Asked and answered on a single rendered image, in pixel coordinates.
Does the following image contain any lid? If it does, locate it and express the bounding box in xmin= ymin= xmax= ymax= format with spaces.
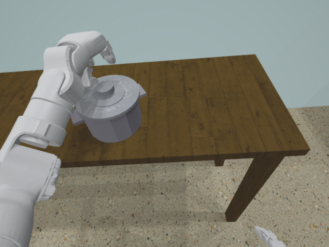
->
xmin=75 ymin=75 xmax=140 ymax=121

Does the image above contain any knob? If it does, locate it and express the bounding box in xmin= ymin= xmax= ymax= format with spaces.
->
xmin=96 ymin=81 xmax=115 ymax=97

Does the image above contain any left robot forearm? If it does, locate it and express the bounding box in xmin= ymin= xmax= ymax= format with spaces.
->
xmin=0 ymin=40 xmax=89 ymax=168

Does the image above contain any table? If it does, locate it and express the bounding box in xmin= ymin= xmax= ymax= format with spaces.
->
xmin=0 ymin=54 xmax=310 ymax=222

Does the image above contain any robot left upper arm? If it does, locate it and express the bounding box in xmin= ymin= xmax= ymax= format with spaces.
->
xmin=0 ymin=144 xmax=61 ymax=247

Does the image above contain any robot left hand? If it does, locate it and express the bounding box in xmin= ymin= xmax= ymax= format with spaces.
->
xmin=58 ymin=31 xmax=116 ymax=87

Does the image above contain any robot right hand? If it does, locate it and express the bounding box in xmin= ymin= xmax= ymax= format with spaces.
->
xmin=254 ymin=226 xmax=285 ymax=247

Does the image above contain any pot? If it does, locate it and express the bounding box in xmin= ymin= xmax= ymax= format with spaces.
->
xmin=71 ymin=83 xmax=147 ymax=143

